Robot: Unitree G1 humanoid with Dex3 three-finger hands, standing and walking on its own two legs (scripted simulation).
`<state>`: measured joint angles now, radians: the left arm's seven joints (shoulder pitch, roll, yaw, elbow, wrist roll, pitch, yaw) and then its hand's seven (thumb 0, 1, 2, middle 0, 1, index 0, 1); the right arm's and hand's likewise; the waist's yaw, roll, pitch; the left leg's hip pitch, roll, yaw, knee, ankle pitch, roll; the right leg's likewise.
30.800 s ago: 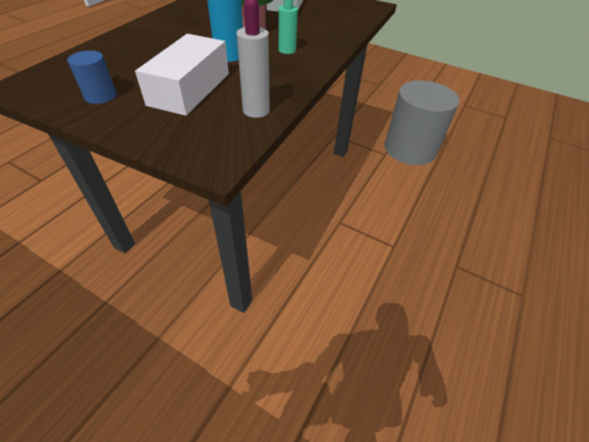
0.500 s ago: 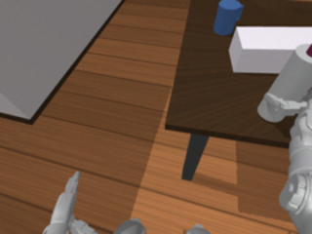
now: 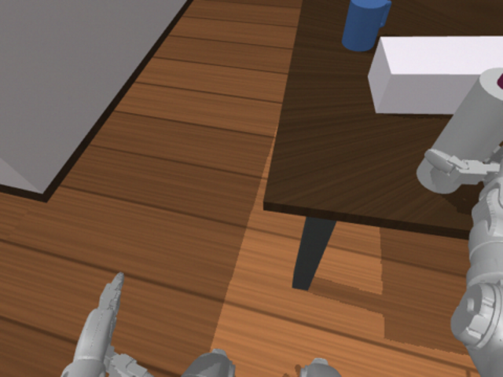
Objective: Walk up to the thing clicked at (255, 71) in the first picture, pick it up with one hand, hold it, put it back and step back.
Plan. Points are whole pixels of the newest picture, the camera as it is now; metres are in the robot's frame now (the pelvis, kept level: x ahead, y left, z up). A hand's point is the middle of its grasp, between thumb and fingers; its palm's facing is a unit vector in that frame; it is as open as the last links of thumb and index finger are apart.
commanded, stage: open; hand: right
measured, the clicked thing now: (481, 121) +0.47 -0.26 +0.15
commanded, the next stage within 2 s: withdraw in 0.28 s
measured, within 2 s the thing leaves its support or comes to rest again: neither
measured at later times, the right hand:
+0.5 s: hand (467, 146) +0.47 -0.27 +0.10, palm faces +0.34 +0.94 +0.00, open 16.2 cm
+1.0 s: hand out of the picture +0.45 -0.35 +0.22, palm faces +0.42 +0.89 -0.17, open 17.5 cm
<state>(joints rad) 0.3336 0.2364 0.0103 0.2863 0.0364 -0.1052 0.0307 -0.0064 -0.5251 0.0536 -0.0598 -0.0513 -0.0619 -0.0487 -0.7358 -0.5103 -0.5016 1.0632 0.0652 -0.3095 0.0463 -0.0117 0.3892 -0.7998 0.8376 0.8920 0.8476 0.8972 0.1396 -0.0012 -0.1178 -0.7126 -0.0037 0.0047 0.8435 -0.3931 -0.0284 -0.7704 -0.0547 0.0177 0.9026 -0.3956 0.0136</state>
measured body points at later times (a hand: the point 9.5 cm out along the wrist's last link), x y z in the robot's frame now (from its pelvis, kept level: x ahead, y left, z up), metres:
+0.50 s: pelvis +0.00 +0.00 +0.00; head +0.08 -0.02 +0.44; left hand +0.15 +0.27 -0.04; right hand +0.45 -0.32 +0.10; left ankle +0.01 +0.14 -0.69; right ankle +0.02 -0.12 -0.69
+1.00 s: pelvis +0.02 +0.00 +0.02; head +0.05 +0.00 +0.47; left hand +0.17 +0.25 -0.03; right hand +0.42 -0.40 +0.23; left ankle +0.01 +0.14 -0.69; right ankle +0.02 -0.12 -0.69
